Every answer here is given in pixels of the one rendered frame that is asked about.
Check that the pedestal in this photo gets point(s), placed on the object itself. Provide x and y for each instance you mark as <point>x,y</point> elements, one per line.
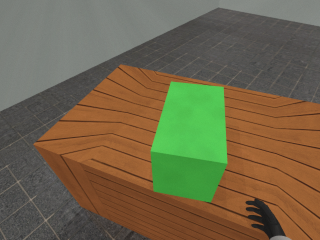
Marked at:
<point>101,151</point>

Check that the right robot hand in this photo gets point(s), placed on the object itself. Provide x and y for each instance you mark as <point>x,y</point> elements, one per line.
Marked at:
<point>271,225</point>

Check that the carton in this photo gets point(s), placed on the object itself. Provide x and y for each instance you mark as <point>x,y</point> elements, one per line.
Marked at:
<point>189,150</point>

